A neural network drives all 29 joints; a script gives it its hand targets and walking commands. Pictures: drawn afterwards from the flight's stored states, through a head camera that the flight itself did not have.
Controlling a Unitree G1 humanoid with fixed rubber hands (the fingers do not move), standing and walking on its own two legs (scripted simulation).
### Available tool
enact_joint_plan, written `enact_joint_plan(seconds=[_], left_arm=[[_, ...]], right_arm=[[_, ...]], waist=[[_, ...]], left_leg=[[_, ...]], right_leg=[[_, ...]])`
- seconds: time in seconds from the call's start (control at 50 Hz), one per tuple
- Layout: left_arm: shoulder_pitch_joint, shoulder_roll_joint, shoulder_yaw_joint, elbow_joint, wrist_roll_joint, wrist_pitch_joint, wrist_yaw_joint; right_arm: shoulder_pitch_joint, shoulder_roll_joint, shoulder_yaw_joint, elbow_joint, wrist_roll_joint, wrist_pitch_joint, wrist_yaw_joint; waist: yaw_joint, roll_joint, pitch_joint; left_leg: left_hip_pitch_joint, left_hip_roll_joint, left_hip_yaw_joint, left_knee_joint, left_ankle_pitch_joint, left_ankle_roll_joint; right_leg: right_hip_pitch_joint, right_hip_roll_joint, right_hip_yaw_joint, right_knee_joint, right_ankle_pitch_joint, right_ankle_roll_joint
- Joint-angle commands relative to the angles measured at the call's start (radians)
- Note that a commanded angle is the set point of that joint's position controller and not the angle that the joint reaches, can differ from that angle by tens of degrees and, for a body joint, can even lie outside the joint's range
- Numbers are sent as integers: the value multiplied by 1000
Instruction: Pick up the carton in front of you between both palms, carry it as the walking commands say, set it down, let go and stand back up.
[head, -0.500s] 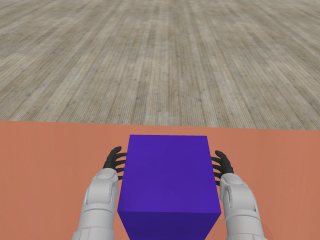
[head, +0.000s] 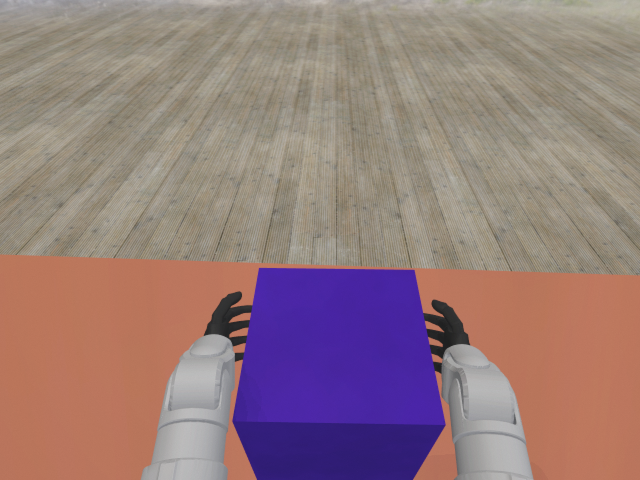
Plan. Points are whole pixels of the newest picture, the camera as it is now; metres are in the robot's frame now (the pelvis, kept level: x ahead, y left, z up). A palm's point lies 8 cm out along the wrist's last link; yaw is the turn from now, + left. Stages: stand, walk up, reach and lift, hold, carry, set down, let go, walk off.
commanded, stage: hold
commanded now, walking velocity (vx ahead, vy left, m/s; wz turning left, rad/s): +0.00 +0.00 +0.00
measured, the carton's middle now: (334, 382) +0.28 +0.00 -0.03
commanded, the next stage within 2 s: carry in 0.50 s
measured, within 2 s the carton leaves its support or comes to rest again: neither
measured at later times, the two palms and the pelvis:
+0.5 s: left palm (218, 346) +0.28 +0.15 +0.05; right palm (454, 357) +0.28 -0.15 +0.04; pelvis +0.00 +0.00 +0.00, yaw +0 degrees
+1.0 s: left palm (239, 272) +0.41 +0.15 +0.05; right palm (437, 274) +0.42 -0.15 +0.06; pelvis +0.14 +0.00 -0.02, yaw +0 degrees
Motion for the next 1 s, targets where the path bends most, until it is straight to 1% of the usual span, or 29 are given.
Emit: enact_joint_plan(seconds=[0.0, 0.1, 0.26, 0.46, 0.48, 0.5, 0.52, 0.54, 0.56, 0.6, 0.62, 0.64, 0.68, 0.7, 0.72, 0.74, 0.76, 0.78, 0.8, 0.82, 0.84, 0.86, 0.88, 0.9, 0.92, 0.94, 0.96, 0.98], left_arm=[[-521, -927, -559, -28, -254, -25, -248], [-582, -954, -573, -29, -268, -34, -253], [-596, -959, -565, -2, -260, -36, -252], [-559, -956, -568, -20, -262, -32, -248], [-562, -942, -566, -38, -262, -27, -247], [-566, -938, -567, -48, -268, -24, -244], [-569, -939, -588, -77, -280, -21, -239], [-581, -942, -608, -105, -295, -16, -234], [-592, -940, -630, -135, -312, -8, -229], [-595, -934, -683, -196, -350, 20, -216], [-589, -923, -708, -229, -368, 40, -209], [-584, -907, -730, -260, -385, 66, -201], [-585, -876, -761, -310, -420, 128, -188], [-582, -861, -770, -325, -437, 162, -182], [-580, -850, -777, -337, -454, 197, -178], [-572, -847, -785, -352, -476, 229, -175], [-557, -849, -792, -367, -497, 259, -174], [-549, -853, -798, -384, -518, 285, -175], [-535, -866, -806, -398, -535, 308, -174], [-509, -876, -805, -408, -544, 326, -171], [-463, -875, -793, -416, -543, 343, -167], [-422, -877, -783, -431, -533, 360, -161], [-423, -881, -783, -471, -526, 374, -154], [-449, -884, -798, -528, -529, 385, -147], [-479, -891, -809, -578, -533, 395, -143], [-476, -915, -820, -620, -548, 406, -143], [-455, -918, -823, -658, -557, 413, -145], [-430, -913, -829, -690, -565, 421, -150]], right_arm=[[-551, 920, 553, -45, 254, -35, 243], [-610, 943, 565, -47, 264, -45, 248], [-628, 941, 556, -21, 255, -48, 252], [-594, 934, 558, -40, 257, -46, 250], [-605, 923, 562, -67, 269, -40, 247], [-603, 923, 566, -69, 269, -36, 243], [-609, 921, 582, -101, 281, -33, 239], [-617, 922, 602, -130, 295, -28, 234], [-626, 918, 621, -162, 308, -20, 228], [-623, 910, 666, -218, 341, 9, 215], [-617, 900, 692, -250, 358, 30, 208], [-611, 887, 713, -280, 375, 56, 201], [-604, 856, 741, -330, 408, 119, 187], [-597, 838, 748, -344, 424, 152, 180], [-587, 822, 753, -354, 435, 186, 173], [-573, 809, 756, -368, 446, 217, 166], [-557, 803, 763, -385, 459, 246, 159], [-543, 811, 775, -405, 475, 272, 153], [-533, 817, 788, -437, 493, 297, 149], [-537, 825, 798, -473, 512, 321, 148], [-536, 835, 805, -504, 530, 346, 149], [-542, 847, 814, -529, 549, 366, 155], [-559, 869, 825, -550, 569, 379, 164], [-576, 888, 830, -570, 587, 386, 172], [-556, 898, 827, -577, 599, 393, 175], [-508, 898, 821, -589, 601, 399, 174], [-464, 907, 817, -603, 594, 404, 170], [-409, 902, 805, -612, 578, 407, 165]], waist=[[-1, 2, -172], [-5, 1, -224], [-3, 2, -226], [-2, 5, -240], [-1, 4, -253], [2, 1, -276], [3, -4, -253], [3, -6, -232], [3, -6, -216], [4, -9, -255], [3, -5, -290], [3, 1, -310], [-2, 26, -291], [-5, 50, -274], [-8, 83, -264], [-10, 120, -266], [-8, 152, -271], [-5, 146, -273], [-4, 105, -284], [2, 18, -300], [12, -154, -338], [28, -314, -326], [41, -328, -254], [53, -216, -214], [48, -156, -242], [27, -140, -292], [-1, -126, -377], [-18, -47, -481]], left_leg=[[34, -62, 76, -50, 85, -3], [43, -61, 75, -38, 89, -4], [40, -58, 75, -36, 66, -2], [62, -59, 72, -37, 138, -6], [-56, 116, 47, 47, 25, 11], [-85, 105, 18, 22, -173, 23], [-141, 95, 9, 9, -370, 29], [-176, 93, 4, 7, -483, 34], [-190, 97, 12, 19, -481, 34], [-177, 102, 45, 60, -369, 28], [-170, 106, 53, 78, -336, 31], [-172, 115, 48, 82, -344, 37], [-189, 146, 13, 62, -400, 57], [-180, 168, -13, 44, -412, 69], [-160, 191, -41, 32, -382, 85], [-121, 215, -67, 27, -307, 100], [-86, 233, -80, 38, -202, 116], [-84, 232, -60, 83, -71, 124], [-96, 204, 13, 166, 71, 109], [-167, 153, 125, 313, 177, 71], [-354, 99, 231, 499, 182, 17], [-602, 54, 304, 567, -93, -20], [-784, 27, 297, 531, -399, -22], [-829, 45, 283, 455, -474, -10], [-758, 48, 280, 327, -422, -2], [-570, 23, 307, 183, -304, 5], [-213, -8, 345, 13, -91, 17], [184, 52, 263, -17, -6, 35]], right_leg=[[-7, 56, -72, -62, 84, 3], [-3, 55, -74, -49, 87, 1], [-15, 54, -77, -45, 58, -1], [8, 59, -73, -46, 127, 1], [-82, -113, -41, 38, 33, -8], [-96, -104, -11, 18, -157, -15], [-148, -96, 1, 2, -360, -22], [-191, -98, 13, -8, -477, -27], [-217, -104, 13, -4, -485, -32], [-211, -112, -17, 29, -375, -40], [-203, -118, -25, 48, -342, -46], [-206, -123, -27, 63, -347, -51], [-255, -127, -41, 101, -374, -50], [-292, -123, -64, 136, -361, -44], [-324, -115, -99, 183, -311, -36], [-351, -97, -145, 238, -235, -25], [-367, -73, -189, 250, -190, -15], [-342, -64, -207, 218, -174, -12], [-283, -63, -206, 178, -150, -14], [-171, -88, -148, 144, -70, -38], [27, -180, -2, 135, 174, -90], [213, -285, 152, 74, 462, -149], [308, -341, 260, 33, 618, -205], [331, -358, 259, 45, 697, -221], [335, -350, 192, 68, 653, -199], [258, -311, 84, 101, 634, -151], [84, -252, -91, 193, 619, -83], [-156, -192, -214, 360, 457, -22]])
